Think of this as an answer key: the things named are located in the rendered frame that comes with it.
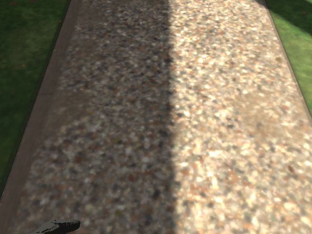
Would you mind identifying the left robot hand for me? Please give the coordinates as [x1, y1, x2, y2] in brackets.
[29, 218, 81, 234]

